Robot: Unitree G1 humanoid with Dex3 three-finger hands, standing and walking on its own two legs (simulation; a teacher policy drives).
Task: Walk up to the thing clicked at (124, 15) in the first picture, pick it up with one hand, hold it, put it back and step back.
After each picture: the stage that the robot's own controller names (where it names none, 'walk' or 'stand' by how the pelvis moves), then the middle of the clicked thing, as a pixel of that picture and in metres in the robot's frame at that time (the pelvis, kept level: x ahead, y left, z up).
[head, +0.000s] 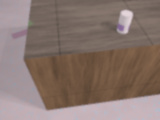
stand; (124, 22) +0.78 -0.21 -0.05
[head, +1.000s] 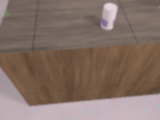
walk; (108, 16) +0.72 -0.10 -0.01
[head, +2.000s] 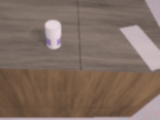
walk; (53, 35) +0.58 +0.16 -0.01
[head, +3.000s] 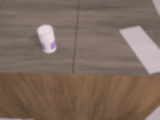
stand; (47, 39) +0.57 +0.20 -0.01
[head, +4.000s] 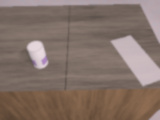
stand; (38, 55) +0.51 +0.23 -0.03
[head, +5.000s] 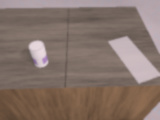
stand; (39, 54) +0.54 +0.23 -0.05
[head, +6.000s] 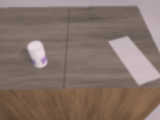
stand; (37, 54) +0.53 +0.24 -0.05
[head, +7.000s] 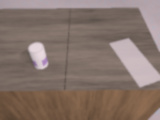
stand; (38, 56) +0.52 +0.24 -0.05
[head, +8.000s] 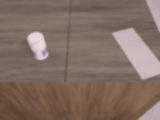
rise first; (38, 46) +0.54 +0.23 -0.04
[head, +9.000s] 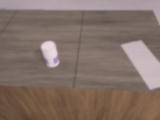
rise first; (50, 54) +0.54 +0.22 -0.04
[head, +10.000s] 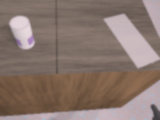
go down; (23, 33) +0.54 +0.20 -0.01
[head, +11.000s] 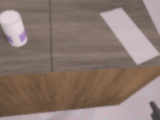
go down; (14, 29) +0.54 +0.21 +0.02
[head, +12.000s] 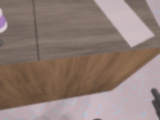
close in; out of the picture +0.55 +0.23 +0.05
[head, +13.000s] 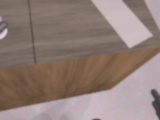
lift; out of the picture +0.53 +0.22 +0.05
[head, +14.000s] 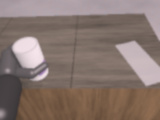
lift; (32, 59) +0.33 +0.17 +0.18
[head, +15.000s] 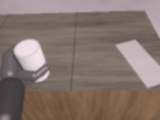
hold; (33, 61) +0.33 +0.17 +0.16
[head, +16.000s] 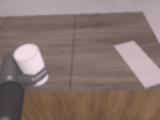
hold; (32, 65) +0.33 +0.17 +0.15
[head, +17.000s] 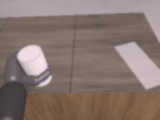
hold; (36, 66) +0.33 +0.16 +0.15
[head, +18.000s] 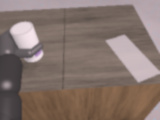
crouch; (28, 42) +0.42 +0.18 +0.15
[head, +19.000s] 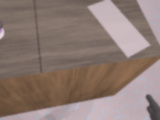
lower; out of the picture +0.52 +0.24 +0.08
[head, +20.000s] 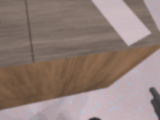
lower; out of the picture +0.53 +0.23 +0.06
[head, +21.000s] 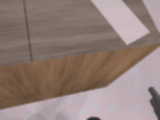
lower; out of the picture +0.54 +0.23 +0.06
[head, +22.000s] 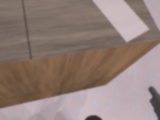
lower; out of the picture +0.54 +0.24 +0.06
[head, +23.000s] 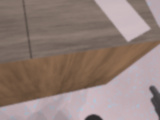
rest; out of the picture +0.55 +0.24 +0.06
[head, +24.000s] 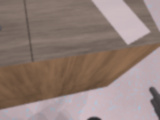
open; out of the picture +0.54 +0.23 +0.06
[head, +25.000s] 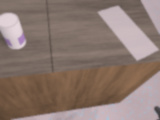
sink last; (12, 32) +0.53 +0.22 +0.02
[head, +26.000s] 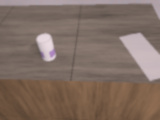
stand; (46, 47) +0.55 +0.23 +0.00
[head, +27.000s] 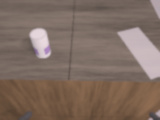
stand; (41, 43) +0.53 +0.22 +0.01
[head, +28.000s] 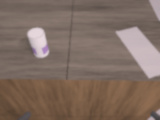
stand; (38, 43) +0.53 +0.22 +0.02
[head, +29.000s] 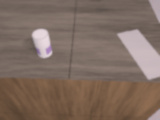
stand; (42, 43) +0.54 +0.21 +0.00
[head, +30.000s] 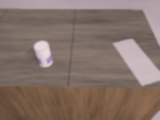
stand; (43, 54) +0.55 +0.22 -0.05
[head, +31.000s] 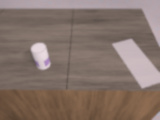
stand; (41, 56) +0.52 +0.23 -0.05
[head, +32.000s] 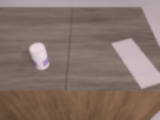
stand; (39, 56) +0.52 +0.23 -0.05
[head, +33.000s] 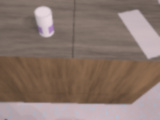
walk; (44, 22) +0.61 +0.18 -0.02
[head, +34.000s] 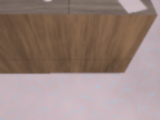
walk; out of the picture +0.89 +0.26 -0.02
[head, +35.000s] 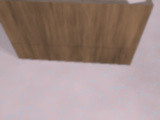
stand; out of the picture +1.20 +0.19 -0.03
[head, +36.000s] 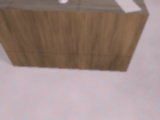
stand; out of the picture +1.14 +0.19 -0.05
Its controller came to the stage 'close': yes
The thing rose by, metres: 0.22
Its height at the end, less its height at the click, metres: +0.00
